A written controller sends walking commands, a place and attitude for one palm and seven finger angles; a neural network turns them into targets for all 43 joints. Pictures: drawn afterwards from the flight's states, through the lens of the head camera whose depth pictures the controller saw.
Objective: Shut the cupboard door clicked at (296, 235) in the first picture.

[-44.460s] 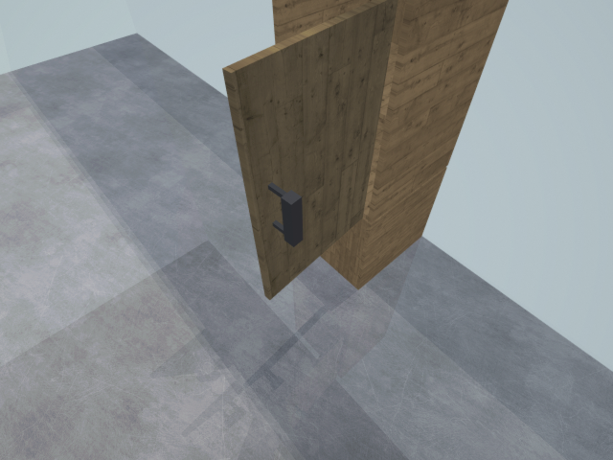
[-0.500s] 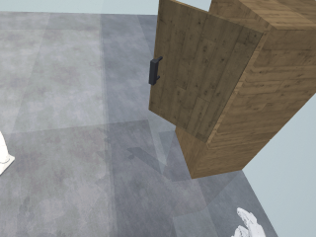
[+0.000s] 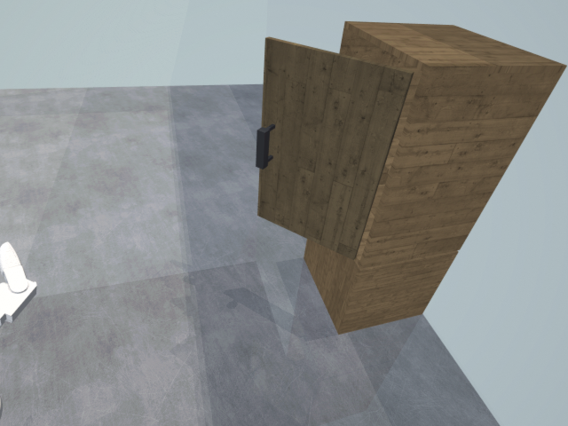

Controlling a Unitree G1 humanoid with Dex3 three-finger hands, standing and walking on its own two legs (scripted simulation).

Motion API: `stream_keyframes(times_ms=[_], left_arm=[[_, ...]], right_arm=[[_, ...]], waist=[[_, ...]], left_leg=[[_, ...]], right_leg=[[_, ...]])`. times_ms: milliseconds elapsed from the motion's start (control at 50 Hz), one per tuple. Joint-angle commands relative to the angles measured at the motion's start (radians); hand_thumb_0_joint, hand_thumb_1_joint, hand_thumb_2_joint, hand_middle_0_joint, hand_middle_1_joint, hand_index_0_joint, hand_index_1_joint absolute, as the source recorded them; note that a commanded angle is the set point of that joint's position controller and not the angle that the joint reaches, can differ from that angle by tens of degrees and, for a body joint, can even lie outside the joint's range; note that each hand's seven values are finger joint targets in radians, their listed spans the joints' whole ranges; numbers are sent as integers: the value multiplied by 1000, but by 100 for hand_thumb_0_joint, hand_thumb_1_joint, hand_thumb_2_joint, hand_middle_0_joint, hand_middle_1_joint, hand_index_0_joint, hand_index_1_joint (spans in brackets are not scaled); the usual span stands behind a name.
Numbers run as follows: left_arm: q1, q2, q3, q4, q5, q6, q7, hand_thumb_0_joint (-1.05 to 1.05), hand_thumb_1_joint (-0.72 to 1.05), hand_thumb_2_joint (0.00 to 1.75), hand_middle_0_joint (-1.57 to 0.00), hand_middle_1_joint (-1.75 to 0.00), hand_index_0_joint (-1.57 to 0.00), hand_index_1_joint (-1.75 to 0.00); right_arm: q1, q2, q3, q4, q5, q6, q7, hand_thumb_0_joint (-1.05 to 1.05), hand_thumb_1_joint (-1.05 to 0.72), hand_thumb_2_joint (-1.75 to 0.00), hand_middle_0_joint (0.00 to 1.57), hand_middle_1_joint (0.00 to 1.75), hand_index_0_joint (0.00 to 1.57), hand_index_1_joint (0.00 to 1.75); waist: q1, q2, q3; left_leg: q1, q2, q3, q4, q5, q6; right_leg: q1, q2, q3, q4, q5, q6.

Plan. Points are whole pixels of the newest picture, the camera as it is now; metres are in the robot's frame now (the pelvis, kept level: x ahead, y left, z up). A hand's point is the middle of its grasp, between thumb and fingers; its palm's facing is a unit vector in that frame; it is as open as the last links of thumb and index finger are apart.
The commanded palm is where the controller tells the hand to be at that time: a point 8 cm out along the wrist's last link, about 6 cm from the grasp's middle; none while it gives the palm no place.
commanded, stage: stop stepping back and stand still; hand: left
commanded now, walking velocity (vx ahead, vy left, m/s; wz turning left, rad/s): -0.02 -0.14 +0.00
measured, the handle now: (266, 145) +0.89 +0.08 -0.02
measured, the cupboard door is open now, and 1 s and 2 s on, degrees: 42 42 42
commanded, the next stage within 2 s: let the arm hang, fingers relaxed in 0.60 s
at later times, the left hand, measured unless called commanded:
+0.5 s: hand out of the picture +0.17 +0.31 +0.17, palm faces +0.53 -0.78 -0.32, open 7.4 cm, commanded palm +0.11 +0.33 +0.20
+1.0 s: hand out of the picture +0.05 +0.20 -0.16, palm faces +0.03 -0.99 -0.15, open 7.1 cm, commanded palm none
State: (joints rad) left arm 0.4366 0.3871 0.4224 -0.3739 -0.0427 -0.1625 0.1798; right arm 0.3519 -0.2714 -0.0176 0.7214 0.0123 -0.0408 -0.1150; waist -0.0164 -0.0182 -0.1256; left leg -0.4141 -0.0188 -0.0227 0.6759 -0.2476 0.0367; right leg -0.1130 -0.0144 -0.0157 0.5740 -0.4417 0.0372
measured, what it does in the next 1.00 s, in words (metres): steps on the spot: right foot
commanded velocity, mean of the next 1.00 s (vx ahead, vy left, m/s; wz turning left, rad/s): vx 0.04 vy -0.03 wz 0.00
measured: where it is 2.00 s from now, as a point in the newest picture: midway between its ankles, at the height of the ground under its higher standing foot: outside the picture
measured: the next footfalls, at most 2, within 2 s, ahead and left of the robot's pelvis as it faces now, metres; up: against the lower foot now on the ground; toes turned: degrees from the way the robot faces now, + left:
right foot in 0.56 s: -0.02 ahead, -0.08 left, +0.00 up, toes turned -1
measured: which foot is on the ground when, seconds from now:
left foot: down 0.00-1.00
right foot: down 0.00-0.46, up 0.48-0.54, down 0.56-1.00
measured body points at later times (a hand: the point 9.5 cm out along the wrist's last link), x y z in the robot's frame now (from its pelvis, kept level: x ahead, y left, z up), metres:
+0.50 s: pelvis -0.03 +0.03 +0.01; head -0.07 +0.04 +0.46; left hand +0.13 +0.35 +0.19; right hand +0.10 -0.22 -0.08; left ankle +0.03 +0.13 -0.72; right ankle -0.07 -0.09 -0.72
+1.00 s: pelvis -0.03 +0.04 +0.01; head -0.01 +0.06 +0.46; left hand +0.05 +0.26 -0.14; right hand +0.06 -0.23 -0.11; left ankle +0.03 +0.13 -0.72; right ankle -0.06 -0.08 -0.72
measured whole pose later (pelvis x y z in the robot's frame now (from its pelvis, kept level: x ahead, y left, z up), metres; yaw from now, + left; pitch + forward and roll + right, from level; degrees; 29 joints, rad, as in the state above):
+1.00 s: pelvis -0.03 +0.04 +0.01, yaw +1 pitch +0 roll -1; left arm 0.28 0.17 0.01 0.82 0.00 0.06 0.03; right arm 0.20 -0.24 0.01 0.89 -0.03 0.02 -0.01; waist -0.03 -0.04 0.03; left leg -0.35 -0.01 0.03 0.56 -0.21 0.04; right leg -0.19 0.00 -0.04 0.55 -0.35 0.00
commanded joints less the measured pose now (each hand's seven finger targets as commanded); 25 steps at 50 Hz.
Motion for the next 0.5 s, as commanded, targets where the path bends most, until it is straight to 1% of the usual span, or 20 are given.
stream_keyframes(times_ms=[0,20,40,80,120,140,160,180,200,220,240,260,280,320,340,380,420,440,460,480], left_arm=[[-127,216,73,-395,1,-101,-1,0,90,90,-20,-30,-20,-30],[-100,250,112,-437,3,-111,2,0,90,90,-20,-30,-20,-30],[-37,231,117,-446,1,-111,3,0,90,90,-20,-30,-20,-30],[82,213,124,-443,-2,-100,0,0,90,90,-20,-30,-20,-30],[204,236,168,-371,-6,-80,-1,0,90,90,-20,-30,-20,-30],[208,212,149,-348,-12,-71,-2,0,90,90,-20,-30,-20,-30],[188,237,171,-325,-16,-66,3,0,90,90,-20,-30,-20,-30],[194,240,180,-292,-23,-58,6,0,90,90,-20,-30,-20,-30],[183,231,175,-268,-26,-47,11,0,90,90,-20,-30,-20,-30],[158,229,176,-241,-30,-39,20,0,90,90,-20,-30,-20,-30],[108,200,131,-226,-22,-39,22,0,90,90,-20,-30,-20,-30],[49,195,111,-201,-15,-43,23,0,90,90,-20,-30,-20,-30],[-7,188,89,-174,-6,-42,23,0,90,90,-20,-30,-20,-30],[-129,180,47,-184,10,-42,22,0,90,90,-20,-30,-20,-30],[-130,181,38,-177,16,-42,23,0,90,90,-20,-30,-20,-30],[-149,171,23,-261,15,-51,19,0,90,90,-20,-30,-20,-30],[-132,217,80,-322,8,-71,14,0,90,90,-20,-30,-20,-30],[-122,196,77,-336,13,-73,12,0,90,90,-20,-30,-20,-30],[-125,201,85,-343,17,-76,11,0,90,90,-20,-30,-20,-30],[-109,202,92,-359,17,-83,12,0,90,90,-20,-30,-20,-30]], right_arm=[[-208,-69,-6,-227,-9,-134,13,0,-90,-90,20,30,20,30],[-208,-66,-9,-219,-14,-145,15,0,-90,-90,20,30,20,30],[-209,-63,-9,-224,-21,-148,22,0,-90,-90,20,30,20,30],[-201,-59,-10,-231,-24,-146,33,0,-90,-90,20,30,20,30],[-189,-55,-11,-236,-24,-130,39,0,-90,-90,20,30,20,30],[-188,-42,-5,-238,-26,-111,41,0,-90,-90,20,30,20,30],[-190,-43,-10,-236,-29,-95,40,0,-90,-90,20,30,20,30],[-177,-40,-20,-229,-27,-78,39,0,-90,-90,20,30,20,30],[-168,-43,-26,-219,-26,-60,35,0,-90,-90,20,30,20,30],[-169,-52,-24,-216,-23,-47,35,0,-90,-90,20,30,20,30],[-166,-47,-18,-214,-18,-40,38,0,-90,-90,20,30,20,30],[-175,-48,-12,-217,-15,-46,37,0,-90,-90,20,30,20,30],[-183,-46,-7,-209,-16,-51,34,0,-90,-90,20,30,20,30],[-201,-54,-8,-197,-14,-65,20,0,-90,-90,20,30,20,30],[-208,-57,-11,-197,-14,-74,13,0,-90,-90,20,30,20,30],[-222,-76,-17,-223,-7,-86,9,0,-90,-90,20,30,20,30],[-221,-64,-1,-214,-4,-100,8,0,-90,-90,20,30,20,30],[-225,-55,4,-218,-12,-105,7,0,-90,-90,20,30,20,30],[-229,-45,6,-216,-17,-112,10,0,-90,-90,20,30,20,30],[-227,-40,5,-214,-20,-120,14,0,-90,-90,20,30,20,30]], waist=[[-6,286,99],[2,244,65],[8,238,31],[11,285,-18],[9,264,-35],[4,218,-20],[2,126,-15],[-3,-4,-7],[-3,-103,35],[1,-140,78],[-7,-153,121],[-12,-131,154],[-14,-116,183],[-17,-69,181],[-11,-23,187],[-5,87,180],[-10,213,149],[-10,242,166],[-2,215,164],[4,192,135]], left_leg=[[85,216,-388,-530,-297,5],[78,231,-406,-565,-398,14],[61,229,-360,-578,-431,7],[17,184,-227,-554,-396,-26],[-21,117,-107,-458,-312,-50],[-36,90,-67,-389,-259,-57],[-13,71,-29,-283,-220,-54],[31,49,-7,-138,-168,-55],[15,33,7,33,-122,-58],[-55,31,5,159,-108,-56],[-126,49,-12,217,-106,-50],[-137,71,-24,187,-137,-41],[-84,86,-15,101,-130,-32],[97,66,50,-82,-68,-20],[167,62,48,-134,-82,-10],[192,137,-79,-245,-129,28],[119,223,-264,-458,-390,35],[60,263,-341,-527,-447,56],[36,283,-348,-543,-439,68],[51,273,-306,-520,-383,62]], right_leg=[[-150,67,11,66,20,-28],[-127,67,25,73,14,-28],[-83,74,12,55,12,-35],[25,88,-27,-41,23,-49],[89,67,-33,-155,46,-69],[78,30,-10,-194,51,-87],[12,-23,56,-235,-12,-111],[-95,-103,175,-299,-157,-157],[-192,-203,321,-372,-265,-219],[-219,-272,418,-412,-287,-264],[-198,-301,412,-397,-248,-273],[-198,-288,366,-367,-190,-252],[-229,-259,301,-337,-148,-223],[-288,-185,171,-270,-124,-162],[-324,-144,142,-234,-103,-138],[-316,-51,88,-122,1,-85],[-242,26,-2,15,4,-36],[-211,36,-5,78,38,-26],[-185,24,14,89,69,-26],[-152,20,15,40,87,-29]])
